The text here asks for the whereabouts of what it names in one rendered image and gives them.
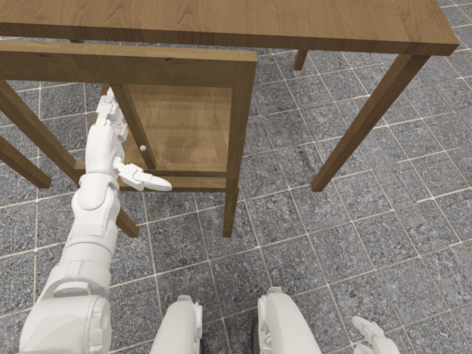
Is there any robot left forearm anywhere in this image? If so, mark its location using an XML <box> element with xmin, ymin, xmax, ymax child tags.
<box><xmin>19</xmin><ymin>173</ymin><xmax>120</xmax><ymax>353</ymax></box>

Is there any right robot hand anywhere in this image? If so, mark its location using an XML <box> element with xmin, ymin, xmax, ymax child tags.
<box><xmin>352</xmin><ymin>316</ymin><xmax>400</xmax><ymax>354</ymax></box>

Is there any chair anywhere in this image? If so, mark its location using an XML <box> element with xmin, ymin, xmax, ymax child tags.
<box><xmin>0</xmin><ymin>40</ymin><xmax>257</xmax><ymax>237</ymax></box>

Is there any right robot thigh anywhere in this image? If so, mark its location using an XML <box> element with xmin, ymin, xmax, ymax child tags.
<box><xmin>257</xmin><ymin>293</ymin><xmax>322</xmax><ymax>354</ymax></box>

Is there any robot thigh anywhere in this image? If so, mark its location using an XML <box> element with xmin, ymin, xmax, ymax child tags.
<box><xmin>257</xmin><ymin>293</ymin><xmax>322</xmax><ymax>354</ymax></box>
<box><xmin>149</xmin><ymin>301</ymin><xmax>202</xmax><ymax>354</ymax></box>

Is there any left robot upper arm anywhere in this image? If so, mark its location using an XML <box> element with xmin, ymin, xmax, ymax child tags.
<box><xmin>16</xmin><ymin>295</ymin><xmax>111</xmax><ymax>354</ymax></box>

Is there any left robot thigh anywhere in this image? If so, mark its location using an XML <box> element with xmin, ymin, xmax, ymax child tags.
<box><xmin>149</xmin><ymin>301</ymin><xmax>202</xmax><ymax>354</ymax></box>

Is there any table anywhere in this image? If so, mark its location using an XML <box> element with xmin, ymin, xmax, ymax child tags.
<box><xmin>0</xmin><ymin>0</ymin><xmax>460</xmax><ymax>192</ymax></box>

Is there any left robot hand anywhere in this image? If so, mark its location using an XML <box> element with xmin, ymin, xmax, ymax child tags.
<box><xmin>85</xmin><ymin>87</ymin><xmax>172</xmax><ymax>191</ymax></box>

